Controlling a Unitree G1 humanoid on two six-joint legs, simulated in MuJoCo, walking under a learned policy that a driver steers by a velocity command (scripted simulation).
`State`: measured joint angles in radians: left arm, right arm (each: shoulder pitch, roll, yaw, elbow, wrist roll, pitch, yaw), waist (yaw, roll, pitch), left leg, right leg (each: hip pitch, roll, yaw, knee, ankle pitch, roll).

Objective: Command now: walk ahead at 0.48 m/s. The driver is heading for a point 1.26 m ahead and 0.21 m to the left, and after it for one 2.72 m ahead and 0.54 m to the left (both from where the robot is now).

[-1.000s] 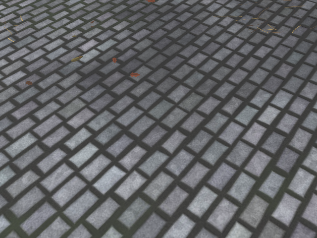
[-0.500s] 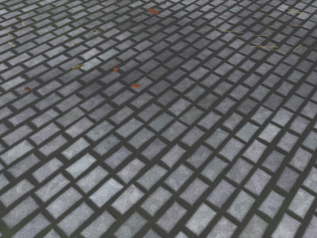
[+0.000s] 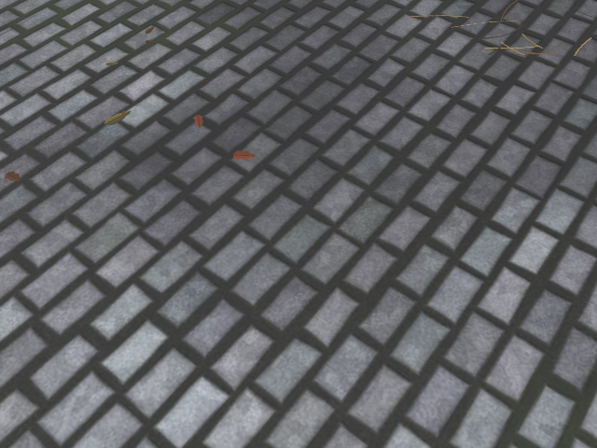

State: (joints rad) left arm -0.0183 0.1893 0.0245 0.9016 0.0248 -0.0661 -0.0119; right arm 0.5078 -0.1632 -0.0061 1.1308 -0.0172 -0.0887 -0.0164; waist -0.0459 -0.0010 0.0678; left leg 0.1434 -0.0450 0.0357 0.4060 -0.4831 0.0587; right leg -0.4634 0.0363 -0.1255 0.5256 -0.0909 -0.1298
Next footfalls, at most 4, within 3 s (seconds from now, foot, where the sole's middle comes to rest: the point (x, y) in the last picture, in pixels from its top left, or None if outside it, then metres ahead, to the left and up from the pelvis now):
0.54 left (259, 434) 0.48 0.09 -0.75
1.10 right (333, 307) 0.78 -0.09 -0.75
1.68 left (255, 230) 1.02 0.10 -0.75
2.22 right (254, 136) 1.39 0.11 -0.75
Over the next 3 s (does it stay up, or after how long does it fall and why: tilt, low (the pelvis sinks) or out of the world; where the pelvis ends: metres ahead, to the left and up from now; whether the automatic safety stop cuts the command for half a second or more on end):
stays up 1.50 0.30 0.03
